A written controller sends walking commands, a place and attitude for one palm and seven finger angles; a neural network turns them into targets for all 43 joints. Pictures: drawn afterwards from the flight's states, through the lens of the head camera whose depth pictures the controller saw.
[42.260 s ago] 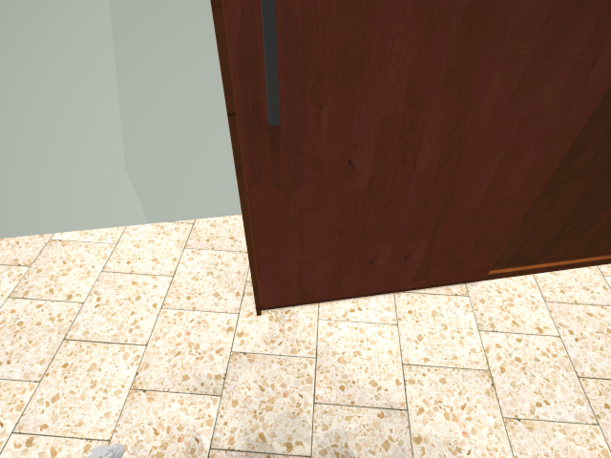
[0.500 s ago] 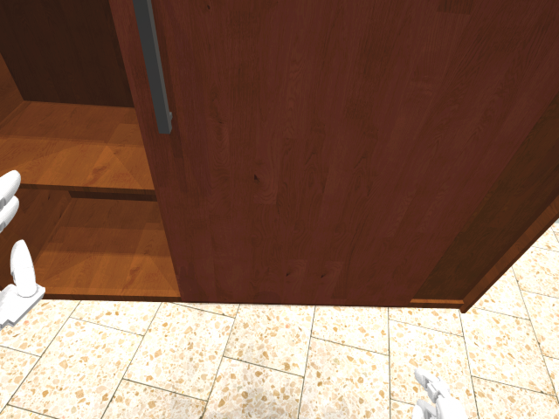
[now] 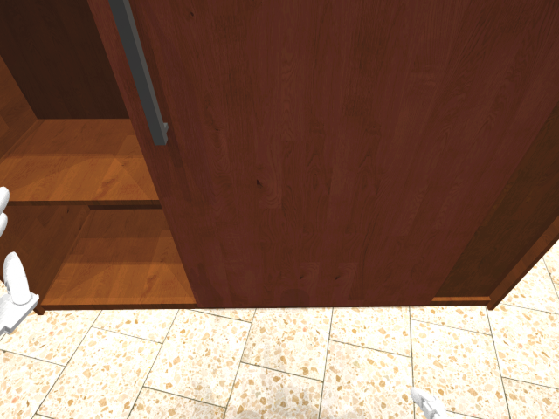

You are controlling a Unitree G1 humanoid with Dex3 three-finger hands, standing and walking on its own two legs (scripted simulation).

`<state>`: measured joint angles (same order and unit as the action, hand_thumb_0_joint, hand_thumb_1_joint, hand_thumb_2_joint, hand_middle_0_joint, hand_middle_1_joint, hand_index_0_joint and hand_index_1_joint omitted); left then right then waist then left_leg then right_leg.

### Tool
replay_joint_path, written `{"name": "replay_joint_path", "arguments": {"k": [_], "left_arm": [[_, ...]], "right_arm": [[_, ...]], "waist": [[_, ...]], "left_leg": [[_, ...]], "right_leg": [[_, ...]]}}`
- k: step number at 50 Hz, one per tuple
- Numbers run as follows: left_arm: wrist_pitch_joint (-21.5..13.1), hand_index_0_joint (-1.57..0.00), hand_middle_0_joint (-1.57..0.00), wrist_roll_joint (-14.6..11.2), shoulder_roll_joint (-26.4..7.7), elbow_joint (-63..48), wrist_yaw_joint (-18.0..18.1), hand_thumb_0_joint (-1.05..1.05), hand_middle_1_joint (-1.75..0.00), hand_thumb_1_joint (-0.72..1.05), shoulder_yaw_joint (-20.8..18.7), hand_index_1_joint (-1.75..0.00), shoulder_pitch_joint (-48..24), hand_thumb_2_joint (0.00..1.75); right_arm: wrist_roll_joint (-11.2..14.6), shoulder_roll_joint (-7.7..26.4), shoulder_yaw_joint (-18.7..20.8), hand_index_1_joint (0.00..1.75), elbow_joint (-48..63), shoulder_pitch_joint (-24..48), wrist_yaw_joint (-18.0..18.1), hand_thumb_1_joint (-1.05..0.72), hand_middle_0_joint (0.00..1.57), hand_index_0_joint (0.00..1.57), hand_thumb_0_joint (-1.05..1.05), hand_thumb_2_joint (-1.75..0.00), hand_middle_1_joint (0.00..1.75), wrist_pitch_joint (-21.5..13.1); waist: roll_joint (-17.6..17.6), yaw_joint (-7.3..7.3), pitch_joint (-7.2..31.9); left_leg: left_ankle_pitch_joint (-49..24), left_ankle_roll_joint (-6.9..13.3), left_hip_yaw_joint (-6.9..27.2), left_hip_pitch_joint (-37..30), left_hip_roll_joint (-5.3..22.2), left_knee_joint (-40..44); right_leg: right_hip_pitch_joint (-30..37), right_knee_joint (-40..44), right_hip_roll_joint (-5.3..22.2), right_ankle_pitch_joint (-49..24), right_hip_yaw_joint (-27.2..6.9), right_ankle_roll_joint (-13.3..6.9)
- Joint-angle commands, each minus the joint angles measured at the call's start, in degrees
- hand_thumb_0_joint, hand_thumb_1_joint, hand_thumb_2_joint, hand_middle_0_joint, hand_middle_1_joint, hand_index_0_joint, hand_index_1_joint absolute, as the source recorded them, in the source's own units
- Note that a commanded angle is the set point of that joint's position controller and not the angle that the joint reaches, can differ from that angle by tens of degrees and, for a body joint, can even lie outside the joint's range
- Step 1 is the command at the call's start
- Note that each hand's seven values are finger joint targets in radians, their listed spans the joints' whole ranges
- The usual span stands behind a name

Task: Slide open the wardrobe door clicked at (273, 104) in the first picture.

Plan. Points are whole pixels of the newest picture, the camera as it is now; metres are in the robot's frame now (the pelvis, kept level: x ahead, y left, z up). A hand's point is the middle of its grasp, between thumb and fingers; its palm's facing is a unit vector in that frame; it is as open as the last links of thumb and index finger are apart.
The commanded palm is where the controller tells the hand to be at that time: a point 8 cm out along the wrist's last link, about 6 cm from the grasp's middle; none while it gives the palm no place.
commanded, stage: stop stepping back and stand still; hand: left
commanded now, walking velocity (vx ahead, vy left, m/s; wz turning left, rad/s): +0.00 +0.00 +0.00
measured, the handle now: (140, 56) +0.63 +0.30 +0.24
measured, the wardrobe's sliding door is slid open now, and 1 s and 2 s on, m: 0.62 0.62 0.62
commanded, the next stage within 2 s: let the arm hang, fingers relaxed in 0.50 s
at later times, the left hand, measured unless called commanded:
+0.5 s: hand (60, 262) +0.25 +0.28 +0.16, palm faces +0.38 -0.79 -0.48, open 7.4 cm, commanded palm +0.19 +0.31 +0.18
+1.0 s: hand out of the picture -0.01 +0.21 -0.18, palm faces +0.00 -0.99 -0.15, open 7.1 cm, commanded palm none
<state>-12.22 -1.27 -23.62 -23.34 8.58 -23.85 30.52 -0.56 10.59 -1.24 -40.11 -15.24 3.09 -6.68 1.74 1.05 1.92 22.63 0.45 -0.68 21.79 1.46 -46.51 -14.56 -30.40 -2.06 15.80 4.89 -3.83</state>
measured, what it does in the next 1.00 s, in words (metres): stands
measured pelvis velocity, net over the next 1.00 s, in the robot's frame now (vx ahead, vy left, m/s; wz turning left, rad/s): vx -0.02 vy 0.03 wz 0.04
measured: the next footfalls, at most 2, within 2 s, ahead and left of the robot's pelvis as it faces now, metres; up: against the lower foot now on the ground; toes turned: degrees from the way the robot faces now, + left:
none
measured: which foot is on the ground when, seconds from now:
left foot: down 0.00-1.00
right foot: down 0.00-1.00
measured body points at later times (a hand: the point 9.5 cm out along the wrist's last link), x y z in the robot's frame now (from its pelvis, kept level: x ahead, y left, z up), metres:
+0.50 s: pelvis +0.04 +0.01 +0.00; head +0.05 +0.02 +0.45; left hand +0.22 +0.32 +0.18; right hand +0.22 -0.22 -0.07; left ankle +0.03 +0.13 -0.73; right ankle +0.01 -0.08 -0.73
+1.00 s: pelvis -0.02 +0.03 +0.00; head +0.01 +0.07 +0.45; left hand -0.01 +0.26 -0.17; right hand +0.02 -0.22 -0.13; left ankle +0.03 +0.14 -0.73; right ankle +0.00 -0.08 -0.73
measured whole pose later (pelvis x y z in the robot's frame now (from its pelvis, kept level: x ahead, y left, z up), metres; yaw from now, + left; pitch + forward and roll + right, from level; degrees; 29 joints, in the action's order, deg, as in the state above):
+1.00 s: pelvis -0.02 +0.03 +0.00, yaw +2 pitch +0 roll -2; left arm 3.2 1.5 -12.8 53.0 0.0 0.4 17.9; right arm -2.0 12.2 -1.0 -53.8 -16.4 0.3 2.2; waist -3.3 -0.7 -3.3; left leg 12.7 1.4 0.1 20.6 0.2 -33.0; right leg -16.2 -30.3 0.6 14.5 6.3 -0.9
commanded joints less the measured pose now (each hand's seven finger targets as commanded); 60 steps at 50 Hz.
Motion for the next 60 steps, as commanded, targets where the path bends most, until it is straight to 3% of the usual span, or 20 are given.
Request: {"name": "replay_joint_path", "arguments": {"k": [1, 4, 7, 8, 10, 12, 16, 20, 24, 29, 30, 31, 34, 37, 40, 44, 46, 50, 53, 60], "left_arm": [[-2.8, -0.20, -0.20, -0.3, -7.9, -6.8, 1.2, 0.00, -0.30, 0.90, -3.6, -0.30, -8.8, 0.90], [-3.6, -0.20, -0.20, -0.4, -8.5, -12.1, 1.7, 0.00, -0.30, 0.90, -3.1, -0.30, -10.9, 0.90], [-4.1, -0.20, -0.20, -0.6, -11.3, -20.6, 2.3, 0.00, -0.30, 0.90, -5.6, -0.30, -10.0, 0.90], [-4.4, -0.20, -0.20, -0.7, -10.8, -22.3, 2.2, 0.00, -0.30, 0.90, -5.4, -0.30, -8.6, 0.90], [-3.9, -0.20, -0.20, -0.6, -12.2, -21.0, 2.0, 0.00, -0.30, 0.90, -7.9, -0.30, -4.0, 0.90], [-4.1, -0.20, -0.20, -0.7, -12.2, -20.1, 2.0, 0.00, -0.30, 0.90, -8.9, -0.30, -2.3, 0.90], [-2.9, -0.20, -0.20, -1.9, -9.6, -13.5, 1.6, 0.00, -0.30, 0.90, -8.0, -0.30, 2.5, 0.90], [-1.8, -0.20, -0.20, -2.3, -9.0, -11.3, 1.1, 0.00, -0.30, 0.90, -6.9, -0.30, 3.2, 0.90], [-1.1, -0.20, -0.20, -2.1, -9.4, -12.2, 1.1, 0.00, -0.30, 0.90, -5.9, -0.30, 1.0, 0.90], [-1.3, -0.20, -0.20, -1.6, -10.4, -16.5, 1.7, 0.00, -0.30, 0.90, -5.3, -0.30, -4.0, 0.90], [7.2, -0.20, -0.20, 1.8, -0.9, 27.4, -5.7, 0.00, -0.30, 0.90, 19.1, -0.30, -6.4, 0.90], [11.2, -0.20, -0.20, 2.6, -1.2, 30.0, -7.5, 0.00, -0.30, 0.90, 17.4, -0.30, -7.1, 0.90], [12.1, -0.20, -0.20, 2.9, 0.2, 35.7, -8.7, 0.00, -0.30, 0.90, 18.3, -0.30, -10.3, 0.90], [12.1, -0.20, -0.20, 3.1, -0.1, 45.5, -8.8, 0.00, -0.30, 0.90, 19.7, -0.30, -13.3, 0.90], [12.4, -0.20, -0.20, 3.0, 0.2, 55.3, -8.4, 0.00, -0.30, 0.90, 20.9, -0.30, -15.5, 0.90], [12.9, -0.20, -0.20, 2.6, 1.5, 64.2, -8.0, 0.00, -0.30, 0.90, 22.1, -0.30, -17.5, 0.90], [12.9, -0.20, -0.20, 2.5, 2.1, 68.2, -7.9, 0.00, -0.30, 0.90, 22.2, -0.30, -16.1, 0.90], [12.5, -0.20, -0.20, 2.3, 2.4, 74.4, -7.9, 0.00, -0.30, 0.90, 21.5, -0.30, -12.7, 0.90], [12.4, -0.20, -0.20, 2.5, 3.1, 77.7, -8.1, 0.00, -0.30, 0.90, 21.6, -0.30, -12.3, 0.90], [11.9, -0.20, -0.20, 2.6, 2.5, 81.8, -8.0, 0.00, -0.30, 0.90, 21.5, -0.30, -13.1, 0.90]], "right_arm": [[0.3, 6.9, 2.4, 0.30, 9.7, 7.3, 1.1, -0.90, 0.20, 0.20, 0.00, -0.90, 0.30, -3.7], [-0.2, 6.5, 2.2, 0.30, 10.1, 8.5, 1.9, -0.90, 0.20, 0.20, 0.00, -0.90, 0.30, -4.3], [0.2, 8.9, 3.8, 0.30, 12.0, 9.2, 2.1, -0.90, 0.20, 0.20, 0.00, -0.90, 0.30, -4.5], [0.4, 9.2, 3.9, 0.30, 12.5, 9.1, 1.9, -0.90, 0.20, 0.20, 0.00, -0.90, 0.30, -4.3], [0.4, 7.7, 3.0, 0.30, 13.0, 8.6, 1.4, -0.90, 0.20, 0.20, 0.00, -0.90, 0.30, -3.9], [0.5, 7.9, 3.6, 0.30, 13.1, 7.9, 1.0, -0.90, 0.20, 0.20, 0.00, -0.90, 0.30, -3.5], [0.9, 8.0, 3.9, 0.30, 13.9, 6.9, 0.7, -0.90, 0.20, 0.20, 0.00, -0.90, 0.30, -2.1], [1.0, 8.5, 3.7, 0.30, 14.5, 7.3, 1.0, -0.90, 0.20, 0.20, 0.00, -0.90, 0.30, -0.9], [0.9, 8.4, 3.2, 0.30, 14.7, 7.9, 1.6, -0.90, 0.20, 0.20, 0.00, -0.90, 0.30, -0.6], [0.5, 8.1, 2.7, 0.30, 14.5, 8.6, 2.3, -0.90, 0.20, 0.20, 0.00, -0.90, 0.30, -1.6], [1.7, 18.9, 5.5, 0.30, 3.9, 11.7, -3.3, -0.90, 0.20, 0.20, 0.00, -0.90, 0.30, -3.5], [0.7, 18.2, 6.3, 0.30, 2.9, 7.9, -3.6, -0.90, 0.20, 0.20, 0.00, -0.90, 0.30, -0.1], [-0.3, 16.7, 4.7, 0.30, 3.0, 7.1, -3.3, -0.90, 0.20, 0.20, 0.00, -0.90, 0.30, 2.7], [-1.0, 15.6, 3.6, 0.30, 1.6, 7.5, -3.0, -0.90, 0.20, 0.20, 0.00, -0.90, 0.30, 4.0], [-1.3, 13.5, 3.0, 0.30, -1.5, 6.0, -2.9, -0.90, 0.20, 0.20, 0.00, -0.90, 0.30, 5.4], [-1.4, 10.0, 2.3, 0.30, -5.7, 3.4, -2.7, -0.90, 0.20, 0.20, 0.00, -0.90, 0.30, 7.1], [-1.5, 9.5, 2.2, 0.30, -7.6, 2.5, -2.5, -0.90, 0.20, 0.20, 0.00, -0.90, 0.30, 7.2], [-1.2, 10.8, 3.0, 0.30, -10.2, 1.2, -1.9, -0.90, 0.20, 0.20, 0.00, -0.90, 0.30, 7.0], [-1.0, 11.0, 3.4, 0.30, -11.8, -0.4, -1.6, -0.90, 0.20, 0.20, 0.00, -0.90, 0.30, 6.9], [-1.0, 11.3, 4.1, 0.30, -15.1, -2.8, -1.5, -0.90, 0.20, 0.20, 0.00, -0.90, 0.30, 6.9]], "waist": [[-9.9, -1.41, 0.1], [-5.7, -0.80, 2.9], [5.0, 0.39, 5.3], [6.7, 0.75, 5.5], [9.4, -0.08, 5.4], [7.9, -0.42, 7.5], [0.2, -1.03, 9.7], [-2.2, -1.24, 9.5], [-1.9, -1.03, 8.3], [2.9, -0.60, 6.4], [2.9, -2.85, -0.5], [4.0, -2.06, 2.4], [2.7, -0.97, -0.3], [-8.2, -0.31, 0.5], [-10.5, -1.16, 1.6], [-0.6, -2.56, -0.4], [5.7, -2.16, -1.2], [11.6, -0.78, 0.1], [7.1, -0.64, -1.4], [-3.2, -1.20, -5.2]], "left_leg": [[-0.4, 0.7, 0.3, 3.7, 1.4, 2.5], [-11.3, 1.3, -2.2, -6.7, -0.8, 17.9], [-27.9, 3.3, 6.2, -15.9, 6.9, 21.4], [-28.4, 3.6, 6.8, -14.5, 7.8, 21.3], [-35.5, 2.6, 4.3, -10.8, 5.4, 19.0], [-38.2, 1.1, 1.9, -10.7, 4.1, 16.4], [-34.7, 0.1, 0.1, -10.3, 3.2, 15.0], [-35.0, 0.3, 0.7, -10.6, 3.9, 16.7], [-32.4, 0.6, 1.3, -10.1, 4.1, 18.1], [-26.6, 0.9, 2.2, -9.4, 3.7, 20.9], [-32.4, 0.7, 2.5, -5.6, 5.1, 12.8], [-28.3, 0.7, 3.0, -6.7, 6.0, 15.3], [-19.5, 4.5, 9.2, 2.2, 8.4, 20.9], [-17.1, 4.3, 10.2, 2.8, 7.0, 21.7], [-13.1, 2.6, 6.4, -1.9, 3.0, 17.9], [-7.7, 1.9, 4.8, -5.8, 1.4, 17.8], [-3.1, 2.2, 6.4, -2.7, 2.3, 21.4], [1.0, 2.7, 8.7, 0.6, 4.3, 26.0], [3.2, 3.2, 10.4, 1.4, 5.4, 28.8], [2.8, 3.1, 8.2, -0.9, 3.7, 27.1]], "right_leg": [[4.7, 12.3, 16.4, -8.9, -17.4, -4.8], [5.8, 6.7, 11.5, -16.1, -10.2, -0.8], [0.7, 2.3, 6.2, -12.2, -7.6, 4.5], [1.8, 2.5, 5.2, -10.5, -7.3, 5.2], [6.4, 2.4, 4.8, -21.5, -6.0, 3.9], [9.7, 2.5, 5.8, -30.0, -7.2, 3.1], [11.5, 3.4, 7.2, -37.0, -8.2, 2.9], [10.6, 3.6, 6.6, -35.0, -6.9, 3.5], [9.8, 4.8, 6.3, -30.7, -6.6, 3.8], [8.5, 6.4, 5.5, -21.1, -6.6, 3.6], [0.2, -0.9, 10.7, -24.1, -2.5, 2.1], [-1.4, 0.8, 9.7, -14.8, -5.3, 1.5], [-0.6, -3.8, 5.8, 1.4, -2.7, 2.3], [3.0, -1.0, 6.2, 0.3, -4.5, 2.1], [-0.1, 4.6, 10.1, 1.6, -8.6, 0.6], [-5.5, 9.2, 10.9, 9.4, -9.7, -0.5], [-3.5, 8.4, 9.0, 10.5, -8.3, 0.4], [3.1, 7.0, 7.0, 5.5, -5.6, 1.1], [4.1, 7.0, 6.2, 4.2, -4.8, 1.4], [-0.7, 11.8, 8.2, 10.6, -7.5, 0.6]]}}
